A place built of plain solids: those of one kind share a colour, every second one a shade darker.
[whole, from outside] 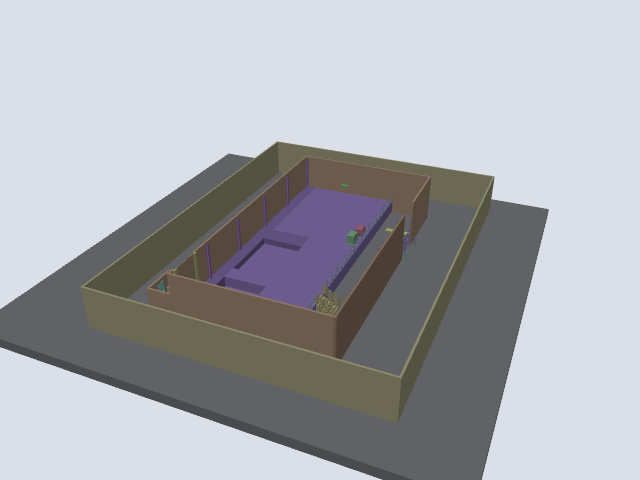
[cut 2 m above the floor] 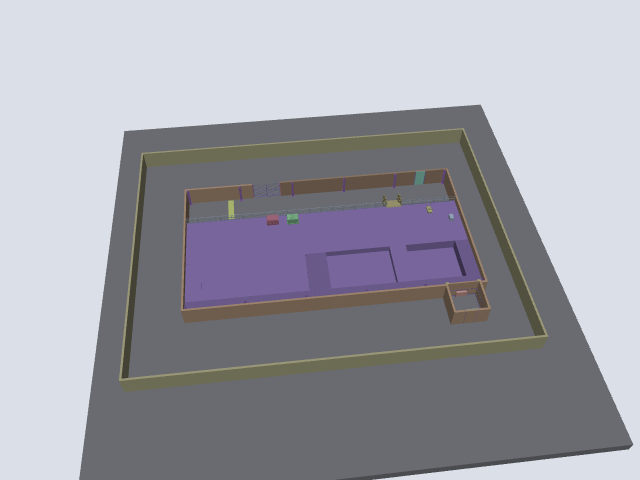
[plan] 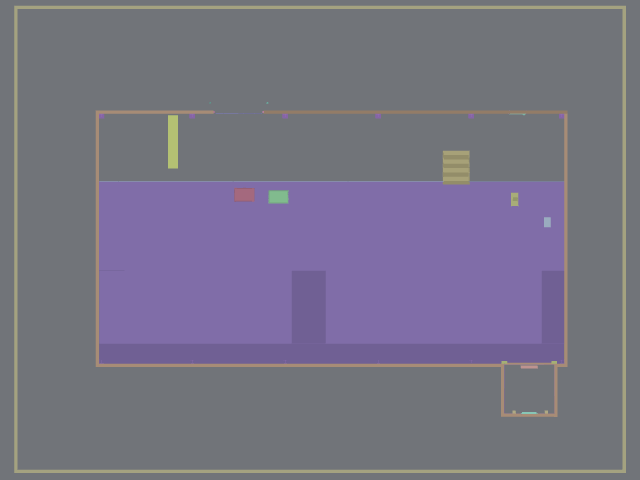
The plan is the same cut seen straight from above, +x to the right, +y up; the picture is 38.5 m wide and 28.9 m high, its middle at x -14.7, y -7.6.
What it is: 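A works' hall with a row of sunk bays; one tall room; a strip of floor behind the doors, a deck 1.31 m over it that fills the rest, and 3 sunk grounds in the deck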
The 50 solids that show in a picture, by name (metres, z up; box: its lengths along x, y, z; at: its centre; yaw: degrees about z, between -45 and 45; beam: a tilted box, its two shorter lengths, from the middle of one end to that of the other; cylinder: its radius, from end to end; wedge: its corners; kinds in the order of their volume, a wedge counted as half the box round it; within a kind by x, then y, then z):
{
 "raised_floor_bank_1": {"box": [1.55, 4.4, 1.36], "at": [-27.23, -11.65, 0.63]},
 "raised_floor_bank_2": {"box": [10.05, 4.4, 1.36], "at": [-21.43, -11.65, 0.63]},
 "raised_floor_bank_3": {"box": [2.05, 4.4, 1.36], "at": [-15.38, -11.65, 0.63]},
 "raised_floor_bank_4": {"box": [28.0, 1.2, 1.36], "at": [-14.0, -14.45, 0.63]},
 "raised_floor_bank_5": {"box": [28.0, 5.4, 1.36], "at": [-14.0, -6.75, 0.63]},
 "raised_floor_bank_6": {"box": [6.35, 4.4, 0.71], "at": [-11.18, -11.65, 0.3]},
 "raised_floor_bank_7": {"box": [1.65, 4.4, 1.36], "at": [-7.17, -11.65, 0.63]},
 "raised_floor_bank_8": {"box": [5.0, 4.4, 0.31], "at": [-3.85, -11.65, 0.1]},
 "raised_floor_bank_9": {"box": [1.35, 4.4, 1.36], "at": [-0.68, -11.65, 0.63]},
 "yard_bound_1": {"box": [0.2, 28.13, 4.36], "at": [-33.01, -7.56, 2.13]},
 "yard_bound_2": {"box": [36.83, 0.2, 4.36], "at": [-14.7, -21.53, 2.13]},
 "yard_bound_3": {"box": [36.83, 0.2, 4.36], "at": [-14.7, 6.4, 2.13]},
 "yard_bound_4": {"box": [0.2, 28.13, 4.36], "at": [3.62, -7.56, 2.13]},
 "wall_1": {"box": [0.2, 15.45, 5.25], "at": [-28.1, -7.53, 2.58]},
 "wall_2": {"box": [7.11, 0.2, 5.25], "at": [-24.65, 0.1, 2.58]},
 "wall_3": {"box": [24.6, 0.2, 5.25], "at": [-15.9, -15.15, 2.58]},
 "wall_4": {"box": [18.31, 0.2, 5.25], "at": [-8.95, 0.1, 2.58]},
 "wall_5": {"box": [0.2, 3.2, 2.55], "at": [-3.7, -16.65, 1.23]},
 "wall_6": {"box": [3.4, 0.2, 2.55], "at": [-2.1, -18.15, 1.23]},
 "wall_7": {"box": [3.0, 0.06, 2.55], "at": [-2.1, -15.08, 1.23]},
 "wall_8": {"box": [3.12, 0.06, 5.25], "at": [-2.1, -15.02, 2.58]},
 "wall_9": {"box": [0.2, 3.2, 2.55], "at": [-0.5, -16.65, 1.23]},
 "wall_10": {"box": [0.8, 0.2, 5.25], "at": [-0.2, -15.15, 2.58]},
 "wall_11": {"box": [0.2, 15.45, 5.25], "at": [0.1, -7.53, 2.58]},
 "door_landing_1": {"box": [1.62, 0.21, 0.16], "at": [-6.5, -4.15, 1.23]},
 "door_landing_2": {"box": [1.62, 0.28, 1.2], "at": [-6.5, -3.93, 0.55]},
 "door_landing_3": {"box": [1.62, 0.28, 1.03], "at": [-6.5, -3.67, 0.47]},
 "door_landing_4": {"box": [1.62, 0.28, 0.87], "at": [-6.5, -3.41, 0.38]},
 "door_landing_5": {"box": [1.62, 0.28, 0.71], "at": [-6.5, -3.15, 0.3]},
 "door_landing_6": {"box": [1.62, 0.28, 0.54], "at": [-6.5, -2.89, 0.22]},
 "door_landing_7": {"box": [1.62, 0.28, 0.38], "at": [-6.5, -2.63, 0.14]},
 "door_landing_8": {"box": [1.62, 0.28, 0.21], "at": [-6.5, -2.37, 0.06]},
 "pallet_load_1": {"box": [1.08, 0.68, 1.07], "at": [-17.2, -5.01, 1.8]},
 "pallet_load_2": {"box": [1.13, 0.76, 0.92], "at": [-17.2, -5.01, 1.91]},
 "pallet_stack_1": {"box": [1.13, 0.73, 0.86], "at": [-19.25, -4.88, 1.69]},
 "pallet_stack_2": {"box": [1.2, 0.8, 0.08], "at": [-19.24, -4.89, 1.87]},
 "pier_1": {"box": [0.34, 0.17, 5.25], "at": [-3.6, -14.96, 2.58]},
 "deck_rail_1": {"box": [20.75, 0.024, 0.1], "at": [-17.62, -4.08, 1.36]},
 "deck_rail_2": {"box": [20.75, 0.05, 0.05], "at": [-17.62, -4.08, 1.7]},
 "deck_rail_3": {"box": [20.75, 0.05, 0.05], "at": [-17.62, -4.08, 2.02]},
 "deck_rail_4": {"box": [20.75, 0.05, 0.05], "at": [-17.62, -4.08, 2.33]},
 "deck_rail_5": {"box": [5.75, 0.024, 0.1], "at": [-2.88, -4.08, 1.36]},
 "deck_rail_6": {"box": [5.75, 0.05, 0.05], "at": [-2.88, -4.08, 2.02]},
 "door_leaf_1": {"box": [1.0, 0.044, 2.15], "at": [-2.8, 0.0, 1.02]},
 "door_leaf_2": {"box": [1.0, 0.044, 2.15], "at": [-2.1, -18.05, 1.02]},
 "trench_plates_1": {"box": [0.6, 3.21, 0.08], "at": [-23.55, -1.7, -0.01]},
 "radiator_1": {"box": [1.02, 0.19, 0.66], "at": [-2.1, -15.25, 0.44]},
 "carton_1": {"box": [0.4, 0.6, 0.4], "at": [-1.01, -6.53, 1.51]},
 "file_trolley_1": {"box": [0.44, 0.8, 0.15], "at": [-2.98, -5.15, 1.45]},
 "steel_column_1": {"box": [0.22, 0.014, 5.05], "at": [-5.6, -14.83, 2.48]}
}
